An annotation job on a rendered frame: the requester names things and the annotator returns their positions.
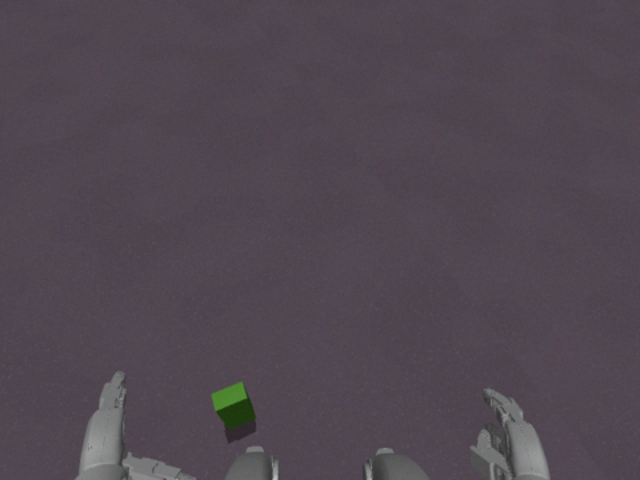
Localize right robot hand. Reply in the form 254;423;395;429
470;388;550;480

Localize left robot arm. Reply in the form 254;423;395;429
74;464;128;480

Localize carton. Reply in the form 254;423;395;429
211;382;256;430

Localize left robot hand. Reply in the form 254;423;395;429
78;371;199;480

